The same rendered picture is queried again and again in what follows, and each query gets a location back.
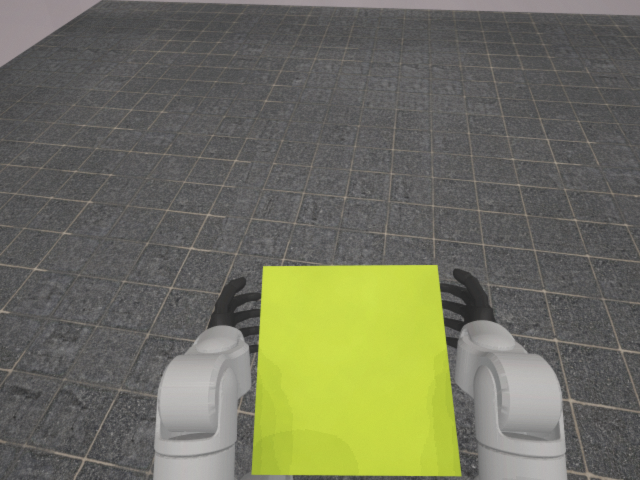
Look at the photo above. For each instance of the left robot hand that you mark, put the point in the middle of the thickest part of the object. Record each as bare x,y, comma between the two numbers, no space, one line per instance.
226,305

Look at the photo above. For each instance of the left robot forearm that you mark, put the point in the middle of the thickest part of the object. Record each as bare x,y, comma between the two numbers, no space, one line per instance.
197,402

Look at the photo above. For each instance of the right robot forearm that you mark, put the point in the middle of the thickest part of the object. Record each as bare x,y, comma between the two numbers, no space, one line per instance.
517,405

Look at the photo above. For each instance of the right robot hand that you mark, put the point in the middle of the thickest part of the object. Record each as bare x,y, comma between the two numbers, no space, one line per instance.
476,300

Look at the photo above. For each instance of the carton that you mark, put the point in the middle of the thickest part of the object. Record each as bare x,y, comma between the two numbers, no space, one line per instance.
353,374

